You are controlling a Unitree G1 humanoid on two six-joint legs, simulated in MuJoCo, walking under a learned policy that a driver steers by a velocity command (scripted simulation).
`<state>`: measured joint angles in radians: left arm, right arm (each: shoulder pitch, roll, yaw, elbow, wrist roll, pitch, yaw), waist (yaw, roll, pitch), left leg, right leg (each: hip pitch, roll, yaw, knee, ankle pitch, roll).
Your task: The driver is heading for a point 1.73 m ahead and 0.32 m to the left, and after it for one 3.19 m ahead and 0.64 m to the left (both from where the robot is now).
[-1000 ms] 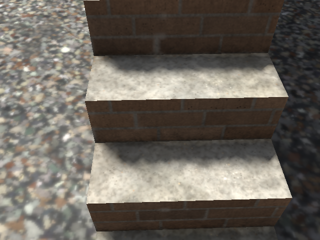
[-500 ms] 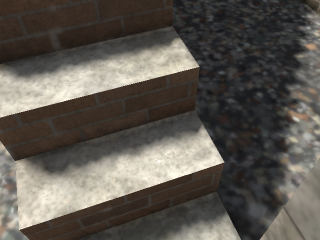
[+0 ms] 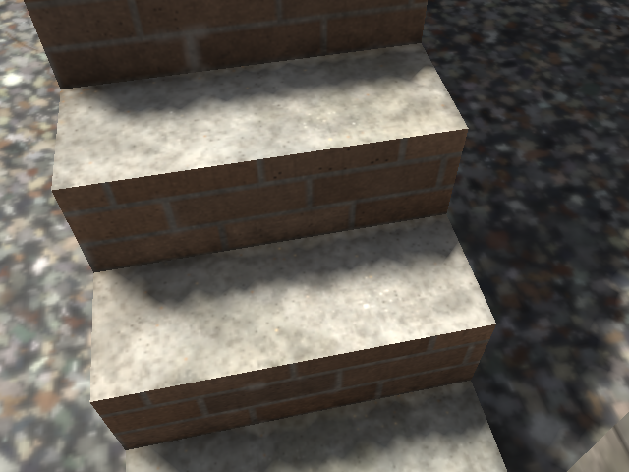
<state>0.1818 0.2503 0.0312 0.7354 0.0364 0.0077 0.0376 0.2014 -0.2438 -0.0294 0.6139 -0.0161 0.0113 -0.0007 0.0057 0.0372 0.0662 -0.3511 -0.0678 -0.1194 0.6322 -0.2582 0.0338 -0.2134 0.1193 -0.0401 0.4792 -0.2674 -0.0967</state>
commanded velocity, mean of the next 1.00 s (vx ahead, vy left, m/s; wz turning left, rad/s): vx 0.02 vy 0.00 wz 0.32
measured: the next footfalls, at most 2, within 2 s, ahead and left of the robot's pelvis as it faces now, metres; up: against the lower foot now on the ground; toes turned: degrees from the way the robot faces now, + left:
right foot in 0.52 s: -0.01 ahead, -0.09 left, +0.00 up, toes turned +18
left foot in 0.86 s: -0.13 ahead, +0.09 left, +0.00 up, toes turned +16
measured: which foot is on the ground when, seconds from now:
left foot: down 0.00-0.52, up 0.54-0.84, down 0.86-1.00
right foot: down 0.00-0.14, up 0.16-0.50, down 0.52-1.00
